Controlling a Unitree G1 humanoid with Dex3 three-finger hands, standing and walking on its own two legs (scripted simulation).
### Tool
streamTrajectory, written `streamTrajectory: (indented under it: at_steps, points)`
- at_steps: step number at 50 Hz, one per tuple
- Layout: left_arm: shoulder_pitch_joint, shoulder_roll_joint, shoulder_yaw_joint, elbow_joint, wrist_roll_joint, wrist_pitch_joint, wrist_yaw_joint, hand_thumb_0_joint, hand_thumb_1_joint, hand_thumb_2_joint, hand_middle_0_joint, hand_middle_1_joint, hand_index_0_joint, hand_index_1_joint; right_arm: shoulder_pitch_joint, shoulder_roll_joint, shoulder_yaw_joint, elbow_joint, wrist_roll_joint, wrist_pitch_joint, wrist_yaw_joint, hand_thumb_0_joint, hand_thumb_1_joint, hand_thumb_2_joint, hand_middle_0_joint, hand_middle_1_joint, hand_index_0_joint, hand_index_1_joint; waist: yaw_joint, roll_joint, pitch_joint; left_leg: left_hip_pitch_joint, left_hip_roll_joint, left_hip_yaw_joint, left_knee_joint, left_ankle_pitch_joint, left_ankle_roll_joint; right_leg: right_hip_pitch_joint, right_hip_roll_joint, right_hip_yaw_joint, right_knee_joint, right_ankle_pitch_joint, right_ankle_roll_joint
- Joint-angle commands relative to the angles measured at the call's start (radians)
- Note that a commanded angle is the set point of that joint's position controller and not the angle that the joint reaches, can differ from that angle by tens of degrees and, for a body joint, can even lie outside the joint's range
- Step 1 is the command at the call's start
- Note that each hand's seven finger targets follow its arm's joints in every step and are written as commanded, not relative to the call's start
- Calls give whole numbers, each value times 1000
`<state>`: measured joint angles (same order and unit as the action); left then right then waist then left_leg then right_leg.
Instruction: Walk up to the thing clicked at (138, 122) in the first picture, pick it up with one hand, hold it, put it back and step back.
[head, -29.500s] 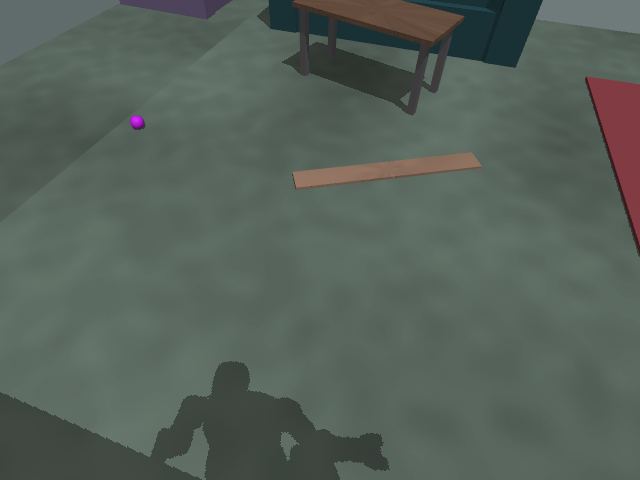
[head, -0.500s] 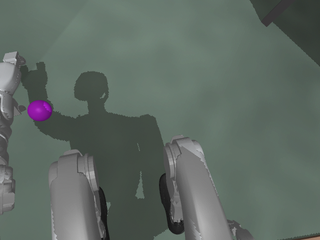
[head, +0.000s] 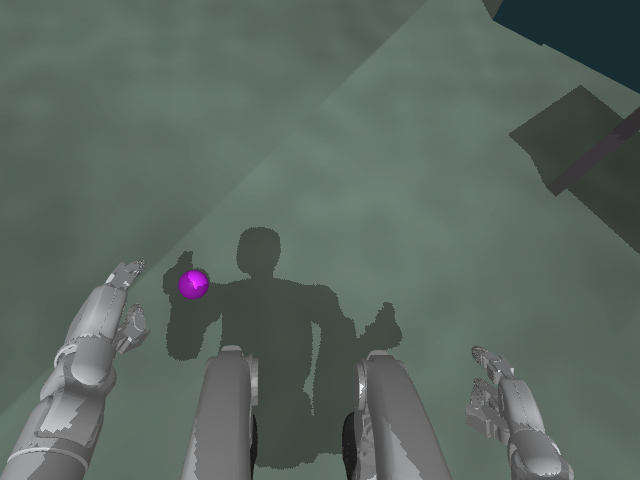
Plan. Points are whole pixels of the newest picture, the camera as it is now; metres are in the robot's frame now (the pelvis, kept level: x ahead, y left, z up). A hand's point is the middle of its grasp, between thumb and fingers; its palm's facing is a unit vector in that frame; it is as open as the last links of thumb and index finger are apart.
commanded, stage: home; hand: left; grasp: from above
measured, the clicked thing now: (193, 284) +0.49 +0.27 -0.51
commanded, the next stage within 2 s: none
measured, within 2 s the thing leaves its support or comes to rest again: neither
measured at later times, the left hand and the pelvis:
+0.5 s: hand (100, 358) +0.24 +0.19 +0.10, palm faces +0.11 -0.97 -0.22, open 7.4 cm; pelvis +0.07 +0.00 +0.16, yaw +3 degrees
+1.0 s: hand (87, 380) +0.22 +0.18 +0.12, palm faces +0.12 -0.97 -0.20, open 7.4 cm; pelvis +0.07 +0.00 +0.17, yaw +4 degrees
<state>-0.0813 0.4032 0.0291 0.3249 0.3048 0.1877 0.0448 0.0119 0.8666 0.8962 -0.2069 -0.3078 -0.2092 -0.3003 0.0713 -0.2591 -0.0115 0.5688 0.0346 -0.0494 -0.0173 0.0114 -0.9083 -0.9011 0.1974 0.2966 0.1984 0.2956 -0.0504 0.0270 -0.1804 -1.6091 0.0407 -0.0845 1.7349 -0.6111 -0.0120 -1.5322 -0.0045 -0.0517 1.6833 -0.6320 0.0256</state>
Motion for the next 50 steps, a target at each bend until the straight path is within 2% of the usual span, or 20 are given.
streamTrajectory:
  at_steps: [1, 4, 9, 12, 13, 14, 15, 19, 25, 29, 34, 38, 40, 42, 44, 45, 46, 50]
  points:
    - [-63, 123, 71, -298, -125, 18, 30, 0, 900, 899, -199, -297, -199, -297, 48, -141, -44, -117, 8, -65, -37, 0, -900, -900, 200, 300, 200, 300, -35, 119, -393, 517, -12, -28, -405, -19, 28, 288, 24, 7, -350, 68, -44]
    - [26, 97, 77, -336, -192, 57, 37, 0, 900, 899, -199, -298, -199, -297, 51, -124, -31, -131, 10, -81, -57, 0, -900, -900, 200, 300, 200, 300, -33, 98, -375, 592, -15, -23, -472, 14, 28, 383, 22, 12, -431, 94, -43]
    - [175, 33, 84, -395, -271, 125, 47, 0, 900, 899, -199, -298, -199, -297, 89, -95, -3, -146, 12, -106, -99, 0, -900, -900, 200, 300, 200, 300, -27, 76, -311, 703, -18, -12, -583, 106, 25, 541, 23, 14, -557, 165, -42]
    - [248, -3, 84, -443, -314, 160, 47, 0, 900, 899, -199, -298, -199, -297, 111, -81, 9, -153, 10, -125, -128, 0, -900, -900, 200, 300, 200, 300, -28, 66, -286, 770, -21, 6, -635, 197, 24, 645, 25, 12, -631, 237, -39]
    - [269, -18, 86, -458, -327, 167, 47, 0, 899, 899, -199, -298, -199, -297, 118, -79, 11, -156, 9, -131, -136, 0, -900, -900, 200, 300, 200, 300, -36, 68, -266, 789, -22, 9, -658, 210, 24, 672, 26, 11, -656, 250, -38]
    - [316, -30, 85, -477, -338, 178, 46, 0, 899, 899, -199, -297, -199, -297, 128, -77, 15, -163, 8, -138, -144, 0, -900, -900, 200, 300, 200, 300, -23, 69, -255, 821, -25, 12, -682, 232, 23, 700, 24, 9, -676, 266, -39]
    - [341, -29, 96, -495, -347, 186, 45, 0, 900, 899, -199, -297, -199, -297, 135, -75, 13, -163, 5, -143, -151, 0, -900, -900, 200, 300, 200, 300, -23, 72, -248, 848, -23, 15, -701, 269, 22, 732, 27, 6, -697, 299, -37]
    - [466, -69, 84, -563, -374, 211, 36, 0, 899, 899, -199, -297, -199, -297, 164, -65, 17, -189, 0, -162, -171, 0, -899, -900, 200, 300, 200, 300, -7, 54, -208, 930, -27, 29, -771, 363, 20, 833, 31, -10, -770, 377, -34]
    - [587, -92, 68, -629, -371, 231, 16, 0, 900, 899, -199, -298, -199, -297, 170, -61, 10, -208, -10, -191, -185, 0, -900, -900, 200, 300, 200, 300, 1, 12, -115, 974, -34, 39, -834, 387, 25, 900, 33, -19, -853, 399, -29]
    - [601, -96, 60, -651, -367, 235, -2, 0, 900, 899, -199, -298, -199, -297, 173, -68, 0, -212, -18, -207, -184, 0, -900, -900, 200, 300, 200, 300, -6, 0, -79, 999, -37, 48, -858, 387, 27, 918, 32, -26, -881, 396, -23]
    - [558, -87, 62, -635, -356, 225, -16, 0, 900, 899, -199, -298, -199, -298, 158, -78, -3, -209, -25, -223, -182, 0, -900, -900, 200, 300, 200, 300, -7, -16, -23, 994, -40, 52, -876, 315, 29, 899, 26, -24, -904, 329, -17]
    - [562, -81, 69, -649, -354, 219, -21, 0, 900, 899, -199, -298, -199, -298, 154, -82, -7, -203, -28, -233, -178, 0, -900, -900, 200, 300, 200, 300, 5, 20, -55, 1025, -39, 53, -878, 343, 23, 916, 25, -23, -892, 353, -20]
    - [556, -82, 62, -652, -349, 215, -21, 0, 898, 898, -199, -298, -199, -298, 152, -84, -6, -200, -29, -238, -176, 0, -900, -900, 200, 300, 200, 300, 1, 17, -67, 1030, -41, 48, -878, 349, 23, 922, 26, -21, -890, 363, -19]
    - [548, -82, 63, -657, -348, 213, -20, 0, 899, 898, -199, -298, -199, -298, 150, -81, -4, -197, -30, -239, -176, 0, -900, -900, 200, 300, 200, 300, 3, 34, -54, 1033, -40, 53, -882, 340, 22, 924, 23, -20, -889, 356, -21]
    - [567, -77, 66, -654, -348, 212, -18, 0, 900, 899, -199, -298, -199, -298, 154, -84, -7, -195, -29, -238, -176, 0, -900, -900, 200, 300, 200, 300, 5, 25, -91, 1049, -39, 50, -872, 385, 22, 938, 25, -18, -883, 393, -21]
    - [553, -74, 63, -653, -349, 212, -17, 0, 900, 899, -199, -298, -199, -298, 148, -84, -3, -193, -28, -237, -177, 0, -900, -900, 200, 300, 200, 300, 9, 26, -70, 1039, -40, 53, -872, 382, 23, 935, 24, -17, -887, 393, -19]
    - [560, -78, 60, -653, -348, 212, -18, 0, 900, 899, -199, -298, -199, -298, 151, -84, -5, -193, -31, -239, -175, 0, -900, -900, 200, 300, 200, 300, -1, 37, -83, 1049, -39, 49, -873, 390, 21, 935, 26, -18, -882, 400, -21]
    - [575, -84, 58, -636, -346, 213, -15, 0, 900, 899, -199, -299, -199, -299, 147, -83, -5, -191, -32, -237, -175, 0, -901, -900, 200, 300, 200, 300, 13, 17, -74, 1040, -35, 41, -881, 393, 19, 936, 30, -26, -877, 391, -25]
